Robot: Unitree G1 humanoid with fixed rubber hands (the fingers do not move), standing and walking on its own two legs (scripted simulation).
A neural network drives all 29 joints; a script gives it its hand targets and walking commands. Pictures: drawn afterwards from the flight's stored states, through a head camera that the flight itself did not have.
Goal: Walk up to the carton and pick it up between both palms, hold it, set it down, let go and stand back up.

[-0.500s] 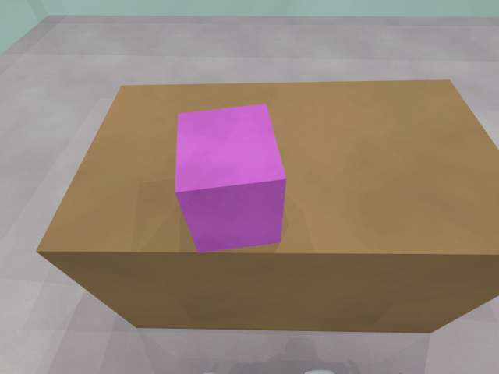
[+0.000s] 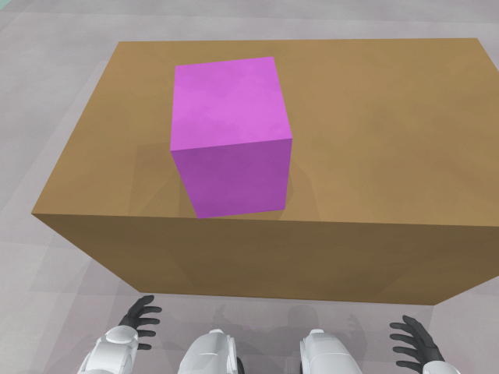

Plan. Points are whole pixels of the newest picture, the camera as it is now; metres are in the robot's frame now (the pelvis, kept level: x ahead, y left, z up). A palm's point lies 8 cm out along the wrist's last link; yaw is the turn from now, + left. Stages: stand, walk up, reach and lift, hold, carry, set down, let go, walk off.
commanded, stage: reach and lift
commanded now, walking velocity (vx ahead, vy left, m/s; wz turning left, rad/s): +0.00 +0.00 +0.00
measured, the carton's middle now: (233, 142) +0.50 +0.06 +0.03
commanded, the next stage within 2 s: none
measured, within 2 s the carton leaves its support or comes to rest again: neither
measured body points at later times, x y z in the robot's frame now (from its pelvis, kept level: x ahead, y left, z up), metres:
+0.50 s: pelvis +0.01 -0.03 +0.04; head +0.03 -0.02 +0.48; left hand +0.19 +0.23 -0.05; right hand +0.16 -0.23 -0.07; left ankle +0.05 +0.10 -0.69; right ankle +0.05 -0.15 -0.69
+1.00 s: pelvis +0.06 -0.02 +0.05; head +0.05 +0.00 +0.50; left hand +0.23 +0.22 -0.02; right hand +0.23 -0.20 -0.02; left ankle +0.05 +0.10 -0.69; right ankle +0.05 -0.15 -0.69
